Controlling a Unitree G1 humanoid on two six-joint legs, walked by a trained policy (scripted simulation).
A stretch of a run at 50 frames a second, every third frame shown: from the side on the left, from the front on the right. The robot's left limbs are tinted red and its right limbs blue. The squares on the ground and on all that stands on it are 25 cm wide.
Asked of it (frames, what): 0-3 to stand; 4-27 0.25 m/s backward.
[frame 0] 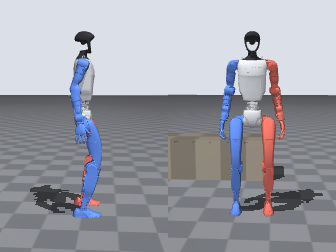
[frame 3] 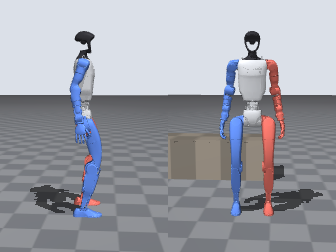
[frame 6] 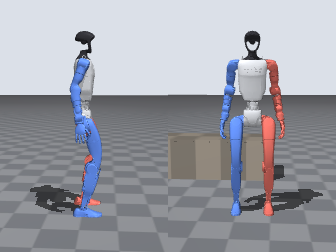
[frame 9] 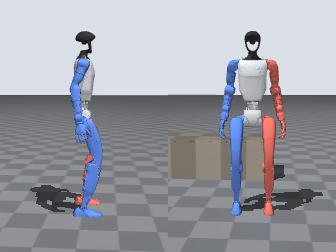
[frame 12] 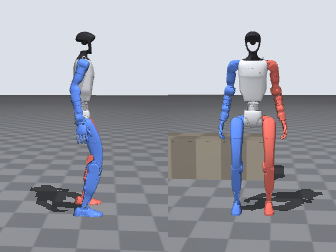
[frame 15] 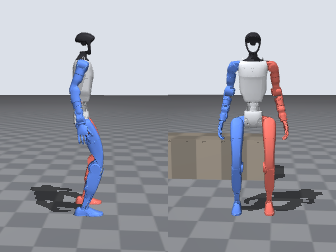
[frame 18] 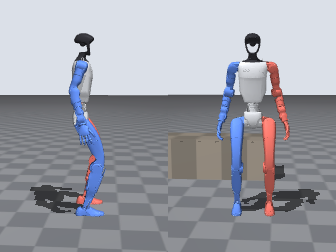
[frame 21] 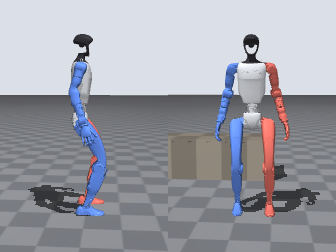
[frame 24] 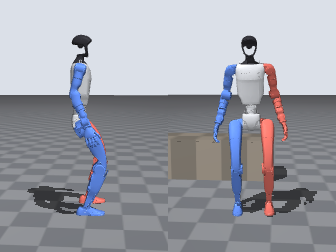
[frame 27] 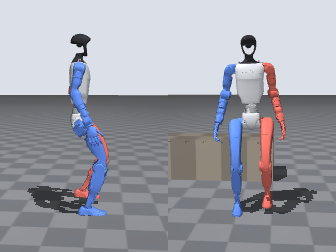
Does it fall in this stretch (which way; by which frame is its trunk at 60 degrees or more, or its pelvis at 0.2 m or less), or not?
no
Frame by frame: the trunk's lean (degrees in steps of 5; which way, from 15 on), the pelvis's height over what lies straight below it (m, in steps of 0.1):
0: 0, 0.8
3: 0, 0.8
6: 0, 0.8
9: 0, 0.8
12: 5, 0.8
15: 5, 0.8
18: 5, 0.8
21: 5, 0.8
24: 0, 0.7
27: 5, 0.7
